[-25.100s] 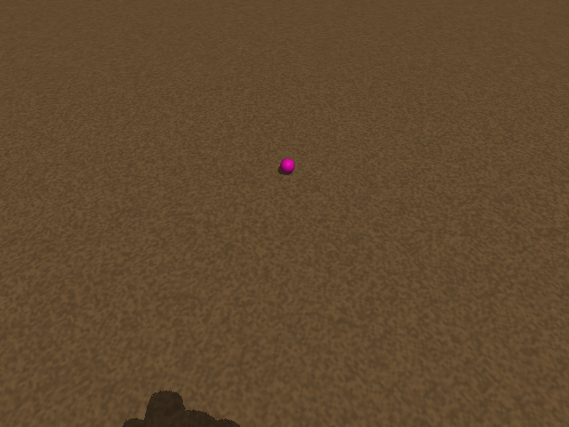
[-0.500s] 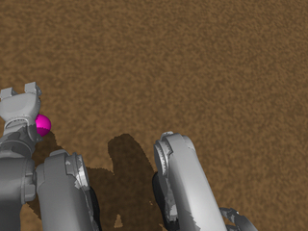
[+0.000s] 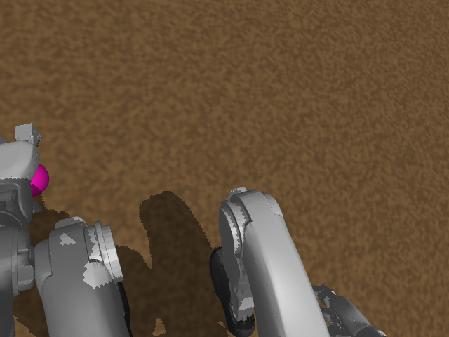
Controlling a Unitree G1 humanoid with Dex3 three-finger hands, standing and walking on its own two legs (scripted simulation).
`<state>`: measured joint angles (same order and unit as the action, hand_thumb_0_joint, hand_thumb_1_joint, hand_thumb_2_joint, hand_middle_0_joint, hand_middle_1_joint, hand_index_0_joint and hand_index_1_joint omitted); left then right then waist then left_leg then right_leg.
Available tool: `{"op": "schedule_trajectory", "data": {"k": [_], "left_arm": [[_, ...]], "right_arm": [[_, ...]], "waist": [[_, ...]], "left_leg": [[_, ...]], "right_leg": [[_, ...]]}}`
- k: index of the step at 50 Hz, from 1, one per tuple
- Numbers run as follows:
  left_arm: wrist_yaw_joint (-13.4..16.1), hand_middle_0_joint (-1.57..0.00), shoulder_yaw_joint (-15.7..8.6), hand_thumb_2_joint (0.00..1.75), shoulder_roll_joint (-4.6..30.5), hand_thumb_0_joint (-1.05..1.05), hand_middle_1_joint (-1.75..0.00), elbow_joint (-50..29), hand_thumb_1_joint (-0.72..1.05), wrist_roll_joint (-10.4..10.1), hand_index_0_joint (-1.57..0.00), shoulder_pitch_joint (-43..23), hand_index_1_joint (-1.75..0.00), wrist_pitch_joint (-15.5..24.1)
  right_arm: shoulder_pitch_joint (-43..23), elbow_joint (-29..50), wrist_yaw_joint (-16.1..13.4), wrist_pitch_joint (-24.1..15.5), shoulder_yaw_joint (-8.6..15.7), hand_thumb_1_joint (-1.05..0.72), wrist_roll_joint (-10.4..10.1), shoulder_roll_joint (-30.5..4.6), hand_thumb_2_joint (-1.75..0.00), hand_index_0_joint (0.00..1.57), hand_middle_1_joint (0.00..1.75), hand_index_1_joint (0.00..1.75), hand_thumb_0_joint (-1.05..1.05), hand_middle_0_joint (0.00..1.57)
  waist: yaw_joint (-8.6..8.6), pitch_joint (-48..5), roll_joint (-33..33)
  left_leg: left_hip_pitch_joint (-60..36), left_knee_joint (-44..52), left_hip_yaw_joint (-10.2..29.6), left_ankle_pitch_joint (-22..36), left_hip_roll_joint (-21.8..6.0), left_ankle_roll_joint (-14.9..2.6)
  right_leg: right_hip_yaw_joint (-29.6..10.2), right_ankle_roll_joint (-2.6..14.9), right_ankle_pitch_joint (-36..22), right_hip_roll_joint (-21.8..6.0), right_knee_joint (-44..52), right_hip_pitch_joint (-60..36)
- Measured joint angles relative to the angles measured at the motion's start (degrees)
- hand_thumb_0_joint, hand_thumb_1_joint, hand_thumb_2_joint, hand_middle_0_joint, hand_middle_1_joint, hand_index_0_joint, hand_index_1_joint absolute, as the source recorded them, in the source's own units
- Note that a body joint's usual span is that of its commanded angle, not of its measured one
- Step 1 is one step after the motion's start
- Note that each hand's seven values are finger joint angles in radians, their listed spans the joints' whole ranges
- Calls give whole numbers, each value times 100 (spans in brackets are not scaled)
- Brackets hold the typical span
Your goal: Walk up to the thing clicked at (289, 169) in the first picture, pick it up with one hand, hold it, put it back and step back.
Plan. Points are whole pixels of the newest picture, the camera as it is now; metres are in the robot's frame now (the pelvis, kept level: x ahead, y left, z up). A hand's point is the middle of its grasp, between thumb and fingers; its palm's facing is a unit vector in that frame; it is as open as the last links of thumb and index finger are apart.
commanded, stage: rest palm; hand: left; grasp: from above
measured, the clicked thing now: (27, 178) +0.43 +0.30 -0.27
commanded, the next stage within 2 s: close in 1.28 s
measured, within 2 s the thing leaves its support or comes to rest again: neither
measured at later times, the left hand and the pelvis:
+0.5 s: hand (24, 184) +0.41 +0.30 -0.24, palm faces -0.43 -0.13 -0.89, open 13.7 cm; pelvis +0.01 +0.00 -0.01, yaw -3 degrees
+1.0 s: hand (23, 187) +0.41 +0.30 -0.25, palm faces -0.45 -0.13 -0.88, open 13.7 cm; pelvis +0.00 +0.01 -0.01, yaw -4 degrees
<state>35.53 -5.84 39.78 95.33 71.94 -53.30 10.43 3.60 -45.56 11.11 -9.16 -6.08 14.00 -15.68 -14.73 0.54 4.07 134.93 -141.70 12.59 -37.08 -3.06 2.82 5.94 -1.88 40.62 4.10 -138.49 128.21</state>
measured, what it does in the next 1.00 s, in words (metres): stands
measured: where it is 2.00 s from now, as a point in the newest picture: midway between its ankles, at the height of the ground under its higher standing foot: (180, 322)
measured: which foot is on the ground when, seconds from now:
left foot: down 0.00-1.00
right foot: down 0.00-1.00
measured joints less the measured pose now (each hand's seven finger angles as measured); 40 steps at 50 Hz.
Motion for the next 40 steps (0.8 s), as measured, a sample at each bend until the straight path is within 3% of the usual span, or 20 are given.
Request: {"op": "schedule_trajectory", "data": {"k": [11, 18, 26, 40], "left_arm": [[-3, -8, 13, 98, 381, 0, -102, 164, -49, -172, -9, 40, -101, 197], [210, -8, 36, 97, 503, 0, -104, 154, -48, -95, -10, 136, -102, 374], [492, -8, 9, 98, 556, 0, -105, 244, -47, -59, -10, 156, -104, 257], [456, -8, 69, 96, 698, 0, -107, 351, -46, -148, -10, 84, -105, 208]], "right_arm": [[78, -125, 242, -224, -254, -90, 200, 31, -89, 20, 30, 30, 0, 20], [59, -185, 381, -367, -431, -90, 301, 49, -89, 20, 30, 30, 0, 20], [-47, -176, 512, -522, -419, -90, 354, -42, -89, 20, 30, 30, 0, 20], [-172, -125, 610, -698, -543, -90, 358, -119, -90, 19, 30, 30, 0, 20]], "waist": [[-49, 296, 75], [-66, 392, 163], [-80, 397, 190], [-119, 502, 304]], "left_leg": [[24, -256, 148, -146, -2, 30], [-3, -363, 275, -220, 13, 65], [0, -406, 353, -253, 11, 49], [-49, -434, 439, -282, 5, 23]], "right_leg": [[92, -31, 85, 57, -165, 4], [185, -34, 124, 80, -195, -59], [244, -61, 126, 107, -162, -96], [311, -102, 114, 142, -98, -191]]}}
